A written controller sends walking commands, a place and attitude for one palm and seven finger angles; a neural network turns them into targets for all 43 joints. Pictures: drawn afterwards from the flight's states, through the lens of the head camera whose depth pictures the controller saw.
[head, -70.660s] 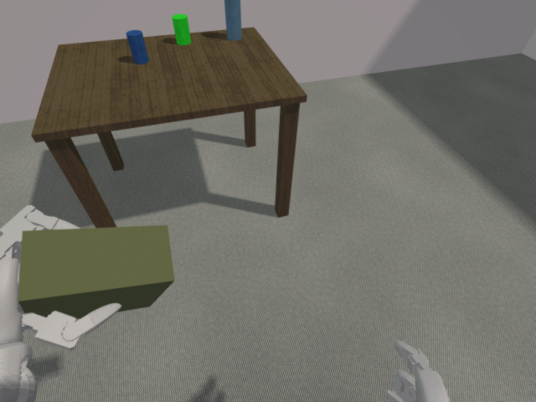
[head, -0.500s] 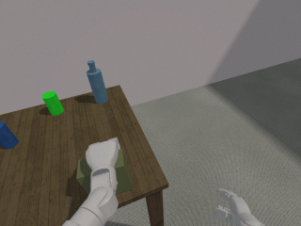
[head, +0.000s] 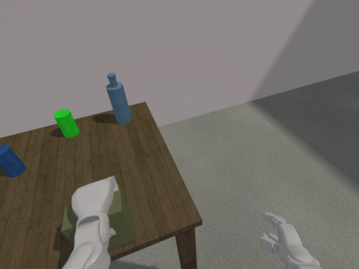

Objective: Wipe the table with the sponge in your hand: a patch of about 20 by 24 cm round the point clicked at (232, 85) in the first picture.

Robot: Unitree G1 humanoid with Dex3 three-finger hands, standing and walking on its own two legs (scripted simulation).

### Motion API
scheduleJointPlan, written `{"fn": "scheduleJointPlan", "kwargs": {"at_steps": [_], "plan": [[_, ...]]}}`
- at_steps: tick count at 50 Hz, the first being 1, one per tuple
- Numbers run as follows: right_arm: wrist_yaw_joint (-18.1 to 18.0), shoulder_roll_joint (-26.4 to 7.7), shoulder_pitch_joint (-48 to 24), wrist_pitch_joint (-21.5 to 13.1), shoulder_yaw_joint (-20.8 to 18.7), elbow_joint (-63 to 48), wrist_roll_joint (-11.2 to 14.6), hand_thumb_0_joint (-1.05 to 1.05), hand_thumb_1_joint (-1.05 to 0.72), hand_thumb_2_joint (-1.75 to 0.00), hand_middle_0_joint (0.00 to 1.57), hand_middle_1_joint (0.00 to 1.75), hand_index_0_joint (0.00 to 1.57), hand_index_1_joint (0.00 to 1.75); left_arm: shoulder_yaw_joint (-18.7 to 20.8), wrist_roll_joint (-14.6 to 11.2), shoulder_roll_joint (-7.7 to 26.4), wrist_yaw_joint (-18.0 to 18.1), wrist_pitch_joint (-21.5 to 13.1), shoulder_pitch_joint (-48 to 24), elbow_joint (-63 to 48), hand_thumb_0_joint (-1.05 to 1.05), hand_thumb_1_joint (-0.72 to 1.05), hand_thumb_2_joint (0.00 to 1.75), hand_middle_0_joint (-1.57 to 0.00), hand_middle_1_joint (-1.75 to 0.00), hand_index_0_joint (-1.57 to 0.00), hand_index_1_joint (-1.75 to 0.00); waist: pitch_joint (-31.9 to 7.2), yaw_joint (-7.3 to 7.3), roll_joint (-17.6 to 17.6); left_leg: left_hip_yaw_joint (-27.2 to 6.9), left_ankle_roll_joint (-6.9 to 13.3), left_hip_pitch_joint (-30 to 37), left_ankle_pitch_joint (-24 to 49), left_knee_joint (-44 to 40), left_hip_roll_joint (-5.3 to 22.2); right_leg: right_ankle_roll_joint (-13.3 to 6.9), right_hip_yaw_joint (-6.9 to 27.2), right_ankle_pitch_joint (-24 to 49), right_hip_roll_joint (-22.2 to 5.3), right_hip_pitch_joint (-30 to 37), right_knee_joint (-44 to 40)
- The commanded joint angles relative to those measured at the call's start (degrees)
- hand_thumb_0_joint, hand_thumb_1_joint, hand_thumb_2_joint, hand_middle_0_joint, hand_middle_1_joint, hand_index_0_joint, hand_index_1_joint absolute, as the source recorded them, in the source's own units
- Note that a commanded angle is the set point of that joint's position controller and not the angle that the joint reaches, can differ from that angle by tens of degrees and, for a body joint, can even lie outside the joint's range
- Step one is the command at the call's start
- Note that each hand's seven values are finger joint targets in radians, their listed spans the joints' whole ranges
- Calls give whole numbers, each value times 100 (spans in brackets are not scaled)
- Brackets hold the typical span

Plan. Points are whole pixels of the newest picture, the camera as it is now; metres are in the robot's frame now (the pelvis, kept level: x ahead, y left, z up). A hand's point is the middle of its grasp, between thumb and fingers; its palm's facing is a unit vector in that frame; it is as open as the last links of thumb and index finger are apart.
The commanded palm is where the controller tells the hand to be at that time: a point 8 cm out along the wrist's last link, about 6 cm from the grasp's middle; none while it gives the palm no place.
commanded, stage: wipe forward along the middle lane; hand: left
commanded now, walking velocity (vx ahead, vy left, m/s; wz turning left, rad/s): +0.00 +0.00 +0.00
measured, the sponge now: (106, 229) +0.23 +0.23 -0.05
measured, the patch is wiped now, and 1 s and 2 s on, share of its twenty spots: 1.00 1.00 1.00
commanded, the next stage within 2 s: slide back across to the first lane in 1.62 s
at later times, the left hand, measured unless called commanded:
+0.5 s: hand (100, 196) +0.28 +0.25 +0.01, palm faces -0.06 -0.07 -1.00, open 10.4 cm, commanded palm +0.26 +0.24 +0.05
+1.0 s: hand (98, 180) +0.33 +0.28 +0.01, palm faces -0.08 -0.05 -1.00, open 10.4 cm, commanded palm +0.31 +0.27 +0.05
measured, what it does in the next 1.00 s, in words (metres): stands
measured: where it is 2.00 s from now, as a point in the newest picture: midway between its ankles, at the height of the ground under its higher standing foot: outside the picture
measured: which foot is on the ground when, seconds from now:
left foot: down 0.00-1.00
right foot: down 0.00-1.00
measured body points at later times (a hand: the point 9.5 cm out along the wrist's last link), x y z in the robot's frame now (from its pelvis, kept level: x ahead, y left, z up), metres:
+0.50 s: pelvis -0.01 +0.01 -0.01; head -0.03 -0.03 +0.44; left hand +0.28 +0.25 +0.07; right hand +0.19 -0.22 -0.11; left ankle +0.03 +0.13 -0.73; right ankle -0.02 -0.08 -0.73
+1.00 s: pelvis -0.01 +0.01 -0.01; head -0.01 -0.01 +0.44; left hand +0.33 +0.28 +0.07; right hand +0.16 -0.23 -0.13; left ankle +0.03 +0.13 -0.73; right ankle -0.02 -0.08 -0.73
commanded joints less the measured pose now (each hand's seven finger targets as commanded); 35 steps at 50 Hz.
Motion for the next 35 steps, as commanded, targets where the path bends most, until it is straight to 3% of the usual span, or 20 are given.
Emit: {"fn": "scheduleJointPlan", "kwargs": {"at_steps": [1,2,6,7,8,9,10,12,13,15,17,22,25,27,29,33,34,35], "plan": [[-106,-519,-1348,-376,-183,-980,-34,0,-90,-90,20,30,20,30,564,111,759,23,-38,-1003,-573,0,10,130,-120,-160,-120,-160,-448,22,-775,46,323,447,858,-178,-283,6,501,1807,-166,-228,-753],[-117,-548,-1295,-382,-191,-949,-42,0,-90,-90,20,30,20,30,660,158,877,10,-54,-1132,-490,0,10,130,-120,-160,-120,-160,-420,5,-750,29,309,432,806,-222,-274,-7,522,1663,-150,-266,-783],[-193,-532,-1198,-449,-199,-888,-57,0,-90,-90,20,30,20,30,514,202,688,24,-191,-1486,-205,0,10,130,-120,-160,-120,-160,-453,-40,-682,39,325,366,622,-177,-282,2,407,1461,-165,-425,-737],[-214,-583,-1129,-448,-211,-831,-65,0,-90,-90,20,30,20,30,722,237,913,30,-216,-1680,-128,0,10,130,-120,-160,-120,-160,-499,-45,-702,11,307,350,560,-221,-273,-17,462,1318,-140,-434,-758],[-247,-548,-1093,-468,-215,-852,-63,0,-90,-90,20,30,20,30,598,209,740,45,-279,-1844,-111,0,10,130,-120,-160,-120,-160,-557,-91,-713,47,327,304,495,-194,-278,10,406,1300,-162,-435,-707],[-260,-560,-1052,-479,-220,-801,-65,0,-90,-90,20,30,20,30,746,216,857,79,-318,-1847,50,0,10,130,-120,-160,-120,-160,-579,-63,-770,30,320,267,491,-155,-272,5,380,1331,-161,-459,-685],[-270,-555,-1005,-501,-225,-806,-74,0,-90,-90,20,30,20,30,646,220,714,86,-372,-1837,107,0,10,130,-120,-160,-120,-160,-609,-81,-826,36,325,226,505,-138,-279,11,355,1418,-159,-456,-641],[-305,-615,-945,-500,-243,-729,-88,0,-90,-90,20,30,20,30,915,274,969,123,-400,-1864,417,0,10,130,-120,-160,-120,-160,-625,-55,-1013,8,306,119,455,-149,-271,10,403,1323,-150,-469,-669],[-319,-580,-919,-508,-237,-751,-74,0,-90,-90,20,30,20,30,696,273,730,133,-424,-2061,461,0,10,130,-120,-160,-120,-160,-601,-121,-1024,40,317,74,380,-116,-271,37,351,1250,-168,-552,-632],[-318,-595,-858,-527,-245,-733,-64,0,-90,-90,20,30,20,30,558,274,571,156,-426,-2216,646,0,10,130,-120,-160,-120,-160,-543,-160,-977,35,317,39,326,-82,-261,28,296,1199,-166,-700,-616],[-320,-640,-799,-507,-263,-707,-66,0,-90,-90,20,30,20,30,712,297,725,159,-379,-2212,886,0,10,130,-120,-160,-120,-160,-668,-105,-993,15,300,-22,347,-81,-259,12,300,1209,-157,-654,-583],[-357,-653,-654,-468,-248,-694,-27,0,-90,-90,20,30,20,30,685,257,748,155,-382,-2762,1291,0,10,130,-120,-160,-120,-160,-622,-211,-983,9,300,-232,157,-31,-247,38,228,964,-177,-812,-533],[-387,-660,-563,-456,-254,-670,-37,0,-90,-90,20,30,20,30,709,290,784,185,-407,-2837,1609,0,10,130,-120,-160,-120,-160,-617,-205,-929,20,308,-313,84,60,-256,32,193,844,-184,-935,-503],[-369,-658,-480,-444,-276,-689,-28,0,-90,-90,20,30,20,30,718,280,751,187,-438,-2907,1686,0,10,130,-120,-160,-120,-160,-809,-207,-915,15,300,-326,157,72,-243,26,167,931,-170,-875,-446],[-383,-679,-411,-426,-263,-686,-29,0,-90,-90,20,30,20,30,685,258,746,195,-456,-3022,1888,0,10,130,-120,-160,-120,-160,-706,-234,-980,21,304,-436,53,112,-238,45,138,809,-176,-990,-442],[-405,-711,-328,-388,-275,-673,-32,0,-90,-90,20,30,20,30,893,254,991,234,-512,-3327,2111,0,10,130,-120,-160,-120,-160,-734,-284,-1088,2,305,-542,45,161,-223,63,131,839,-177,-1032,-403],[-404,-698,-318,-395,-264,-700,-24,0,-90,-90,20,30,20,30,770,227,876,237,-524,-3416,2117,0,10,130,-120,-160,-120,-160,-698,-300,-921,26,308,-566,-6,162,-225,68,109,768,-187,-1086,-407],[-408,-708,-280,-385,-281,-631,-27,0,-90,-90,20,30,20,30,909,282,1036,266,-538,-3515,2261,0,10,130,-120,-160,-120,-160,-745,-312,-1012,19,311,-560,35,223,-212,59,132,836,-188,-1108,-385]]}}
